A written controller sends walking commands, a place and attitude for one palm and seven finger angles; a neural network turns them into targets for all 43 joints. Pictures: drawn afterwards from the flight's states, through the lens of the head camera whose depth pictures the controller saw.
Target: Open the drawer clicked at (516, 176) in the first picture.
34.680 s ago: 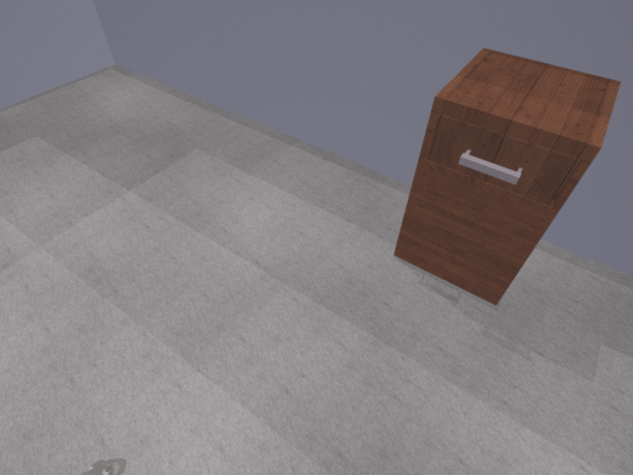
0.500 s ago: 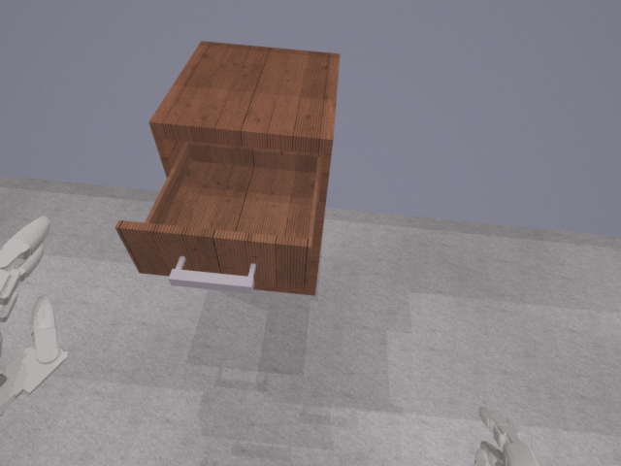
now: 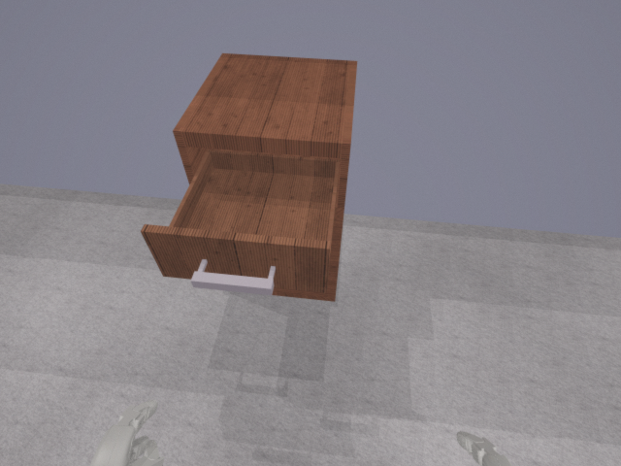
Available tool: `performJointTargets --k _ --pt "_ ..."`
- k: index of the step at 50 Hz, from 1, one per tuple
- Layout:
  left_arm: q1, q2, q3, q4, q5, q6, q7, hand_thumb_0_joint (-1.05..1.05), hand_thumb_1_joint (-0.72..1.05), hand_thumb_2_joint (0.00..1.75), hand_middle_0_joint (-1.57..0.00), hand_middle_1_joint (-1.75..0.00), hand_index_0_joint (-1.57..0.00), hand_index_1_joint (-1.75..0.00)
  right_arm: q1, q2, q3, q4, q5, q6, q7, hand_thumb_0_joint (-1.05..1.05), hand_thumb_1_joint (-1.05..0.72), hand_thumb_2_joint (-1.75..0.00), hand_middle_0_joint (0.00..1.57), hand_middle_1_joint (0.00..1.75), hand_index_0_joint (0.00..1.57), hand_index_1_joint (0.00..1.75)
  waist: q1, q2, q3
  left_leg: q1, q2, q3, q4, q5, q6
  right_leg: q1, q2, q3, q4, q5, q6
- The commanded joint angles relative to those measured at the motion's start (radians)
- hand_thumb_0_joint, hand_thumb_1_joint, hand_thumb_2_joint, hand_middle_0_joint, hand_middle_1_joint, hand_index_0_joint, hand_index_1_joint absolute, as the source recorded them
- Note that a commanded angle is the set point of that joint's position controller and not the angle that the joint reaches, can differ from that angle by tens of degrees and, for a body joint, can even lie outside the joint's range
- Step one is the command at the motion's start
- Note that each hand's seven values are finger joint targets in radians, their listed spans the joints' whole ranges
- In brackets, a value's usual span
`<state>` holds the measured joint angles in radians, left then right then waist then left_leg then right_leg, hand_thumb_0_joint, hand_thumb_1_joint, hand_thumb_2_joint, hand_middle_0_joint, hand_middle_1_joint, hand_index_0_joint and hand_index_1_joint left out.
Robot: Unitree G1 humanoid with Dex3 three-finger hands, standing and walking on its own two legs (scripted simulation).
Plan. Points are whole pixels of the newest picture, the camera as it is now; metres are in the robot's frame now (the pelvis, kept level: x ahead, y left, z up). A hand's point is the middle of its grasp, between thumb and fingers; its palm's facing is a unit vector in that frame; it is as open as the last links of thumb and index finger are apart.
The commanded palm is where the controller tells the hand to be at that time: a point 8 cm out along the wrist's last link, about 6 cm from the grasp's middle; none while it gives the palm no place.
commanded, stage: let the arm hang, fingers relaxed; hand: left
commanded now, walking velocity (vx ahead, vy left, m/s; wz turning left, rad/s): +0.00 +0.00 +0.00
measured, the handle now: (235, 275) +0.51 +0.19 -0.18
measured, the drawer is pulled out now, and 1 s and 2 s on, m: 0.29 0.29 0.29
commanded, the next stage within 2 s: look to check the result in 0.90 s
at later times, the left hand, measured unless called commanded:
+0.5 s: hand out of the picture -0.05 +0.18 -0.16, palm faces +0.00 -0.97 -0.23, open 7.3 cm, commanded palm none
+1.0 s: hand out of the picture -0.01 +0.13 -0.17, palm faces +0.02 -0.98 -0.18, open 7.3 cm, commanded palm none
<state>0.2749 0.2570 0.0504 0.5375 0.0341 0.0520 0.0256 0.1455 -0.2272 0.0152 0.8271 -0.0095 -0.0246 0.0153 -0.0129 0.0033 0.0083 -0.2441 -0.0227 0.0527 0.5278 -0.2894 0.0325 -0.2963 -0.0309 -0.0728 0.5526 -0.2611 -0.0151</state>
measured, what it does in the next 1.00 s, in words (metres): stands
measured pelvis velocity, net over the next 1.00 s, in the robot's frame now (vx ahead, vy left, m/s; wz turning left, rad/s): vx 0.01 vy -0.03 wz -0.01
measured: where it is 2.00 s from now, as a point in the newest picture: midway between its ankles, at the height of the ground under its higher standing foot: outside the picture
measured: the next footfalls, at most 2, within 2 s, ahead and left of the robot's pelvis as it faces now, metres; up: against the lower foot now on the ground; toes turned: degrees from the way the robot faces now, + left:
none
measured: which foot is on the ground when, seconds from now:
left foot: down 0.00-1.00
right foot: down 0.00-1.00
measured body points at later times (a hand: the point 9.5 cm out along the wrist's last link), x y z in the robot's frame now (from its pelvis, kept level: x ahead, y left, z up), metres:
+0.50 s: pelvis -0.01 -0.01 +0.01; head +0.02 -0.02 +0.46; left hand -0.05 +0.23 -0.14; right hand -0.05 -0.20 -0.16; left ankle -0.01 +0.10 -0.73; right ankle +0.02 -0.11 -0.73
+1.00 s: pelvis +0.01 -0.03 +0.01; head +0.03 -0.03 +0.46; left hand -0.01 +0.18 -0.15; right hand -0.03 -0.23 -0.16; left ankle -0.01 +0.10 -0.73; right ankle +0.02 -0.11 -0.73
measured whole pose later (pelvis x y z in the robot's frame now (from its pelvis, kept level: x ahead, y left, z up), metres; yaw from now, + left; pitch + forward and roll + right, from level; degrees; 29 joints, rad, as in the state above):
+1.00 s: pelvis +0.01 -0.03 +0.01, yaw -1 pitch -1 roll +0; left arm 0.30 0.12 -0.01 1.11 0.01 0.00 0.04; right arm 0.34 -0.11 0.01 1.10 0.00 0.00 -0.04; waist -0.01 0.01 0.08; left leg -0.15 0.02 0.05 0.42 -0.24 -0.01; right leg -0.19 0.02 -0.08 0.42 -0.21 -0.06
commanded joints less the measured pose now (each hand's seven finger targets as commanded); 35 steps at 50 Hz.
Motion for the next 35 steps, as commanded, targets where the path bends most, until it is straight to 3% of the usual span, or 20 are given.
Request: performJointTargets --k 1,2,4,6,7,8,10,12,15,17,23,28,35 --pt "0.035 0.091 -0.011 0.086 -0.005 -0.043 0.002 0.0 0.9 0.9 -0.2 -0.3 -0.2 -0.3 0.035 -0.105 -0.024 -0.026 -0.009 0.0 -0.018 0.0 -0.9 -0.9 0.2 0.3 0.2 0.3 0.028 0.036 -0.021 0.003 0.112 -0.137 -0.147 0.272 0.01 0.129 -0.065 0.123 -0.12 0.2 -0.029" --pt "0.035 0.09 -0.017 0.139 -0.007 -0.042 0.002 0.0 0.9 0.9 -0.2 -0.3 -0.2 -0.3 0.039 -0.095 -0.02 -0.005 -0.008 0.004 -0.019 0.0 -0.9 -0.9 0.2 0.3 0.2 0.3 0.028 0.086 -0.001 -0.007 0.111 -0.126 -0.163 0.229 0.009 0.137 -0.065 0.125 -0.136 0.167 -0.025" --pt "0.046 0.086 -0.025 0.225 -0.012 -0.048 0.002 0.0 0.9 0.9 -0.2 -0.3 -0.2 -0.3 0.061 -0.078 -0.015 0.036 -0.006 0.01 -0.021 0.0 -0.9 -0.9 0.2 0.3 0.2 0.3 0.028 0.123 0.016 -0.008 0.103 -0.114 -0.179 0.125 0.005 0.14 -0.066 0.138 -0.178 0.111 -0.029" --pt "0.058 0.082 -0.031 0.296 -0.014 -0.052 0.001 0.0 0.9 0.9 -0.2 -0.3 -0.2 -0.3 0.097 -0.066 -0.012 0.069 -0.001 0.013 -0.026 0.0 -0.9 -0.9 0.2 0.3 0.2 0.3 0.023 0.121 0.033 0.006 0.105 -0.114 -0.188 0.085 0.006 0.131 -0.066 0.135 -0.206 0.089 -0.035" --pt "0.072 0.053 -0.021 0.323 -0.013 -0.052 0.003 0.0 0.9 0.9 -0.2 -0.3 -0.2 -0.3 0.118 -0.05 -0.015 0.085 -0.007 0.015 -0.03 0.0 -0.9 -0.9 0.2 0.3 0.2 0.3 0.023 0.161 0.022 0.004 0.11 -0.116 -0.196 0.06 0.009 0.139 -0.065 0.128 -0.213 0.07 -0.036" --pt "0.08 0.057 -0.026 0.348 -0.016 -0.052 0.002 0.0 0.9 0.9 -0.2 -0.3 -0.2 -0.3 0.134 -0.046 -0.014 0.101 -0.005 0.016 -0.03 0.0 -0.9 -0.9 0.2 0.3 0.2 0.3 0.023 0.164 0.022 -0.001 0.109 -0.115 -0.199 0.034 0.009 0.145 -0.064 0.127 -0.219 0.058 -0.037" --pt "0.087 0.051 -0.033 0.395 -0.019 -0.055 0.001 0.0 0.9 0.9 -0.2 -0.3 -0.2 -0.3 0.17 -0.038 -0.015 0.129 -0.003 0.016 -0.033 0.0 -0.9 -0.9 0.2 0.3 0.2 0.3 0.02 0.135 0.015 0.006 0.111 -0.117 -0.203 0.02 0.011 0.144 -0.064 0.126 -0.222 0.052 -0.041" --pt "0.088 0.036 -0.038 0.434 -0.021 -0.055 0.002 0.0 0.9 0.9 -0.2 -0.3 -0.2 -0.3 0.204 -0.039 -0.017 0.152 0.001 0.019 -0.038 0.0 -0.9 -0.9 0.2 0.3 0.2 0.3 0.015 0.048 0.034 0.015 0.126 -0.124 -0.204 0.034 0.016 0.13 -0.066 0.113 -0.227 0.05 -0.041" --pt "0.101 0.019 -0.046 0.477 -0.023 -0.052 0.004 0.0 0.9 0.9 -0.2 -0.3 -0.2 -0.3 0.247 -0.024 -0.015 0.185 0.002 0.02 -0.042 0.0 -0.9 -0.9 0.2 0.3 0.2 0.3 0.011 0.008 0.075 0.005 0.125 -0.124 -0.209 0.021 0.02 0.103 -0.068 0.116 -0.232 0.024 -0.043" --pt "0.109 0.007 -0.048 0.499 -0.024 -0.051 0.007 0.0 0.9 0.9 -0.2 -0.3 -0.2 -0.3 0.263 -0.014 -0.014 0.203 0.002 0.021 -0.046 0.0 -0.9 -0.9 0.2 0.3 0.2 0.3 0.01 0.014 0.101 -0.001 0.127 -0.123 -0.217 0.015 0.023 0.086 -0.066 0.113 -0.228 0.013 -0.045" --pt "0.131 -0.009 -0.047 0.536 -0.026 -0.052 0.014 0.0 0.9 0.9 -0.2 -0.3 -0.2 -0.3 0.3 0.012 -0.011 0.238 0.002 0.016 -0.05 0.0 -0.9 -0.9 0.2 0.3 0.2 0.3 0.013 -0.015 0.078 0.007 0.126 -0.12 -0.218 0.039 0.028 0.102 -0.065 0.116 -0.211 0.032 -0.045" --pt "0.127 -0.027 -0.046 0.547 -0.025 -0.052 0.018 0.0 0.9 0.9 -0.2 -0.3 -0.2 -0.3 0.309 0.037 -0.008 0.256 0.001 0.017 -0.051 0.0 -0.9 -0.9 0.2 0.3 0.2 0.3 0.013 -0.014 0.128 -0.01 0.122 -0.111 -0.216 0.04 0.026 0.075 -0.066 0.118 -0.213 0.023 -0.045" --pt "0.117 -0.042 -0.04 0.542 -0.024 -0.06 0.02 0.0 0.9 0.9 -0.2 -0.3 -0.2 -0.3 0.315 0.063 -0.009 0.266 -0.001 0.013 -0.053 0.0 -0.9 -0.9 0.2 0.3 0.2 0.3 0.01 0.001 0.099 0.014 0.115 -0.093 -0.198 0.089 0.018 0.098 -0.069 0.125 -0.215 0.071 -0.048"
